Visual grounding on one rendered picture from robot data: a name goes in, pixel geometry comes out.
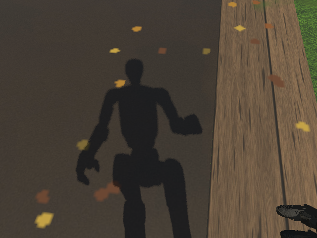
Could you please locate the right robot hand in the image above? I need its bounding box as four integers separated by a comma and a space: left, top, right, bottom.
276, 203, 317, 238

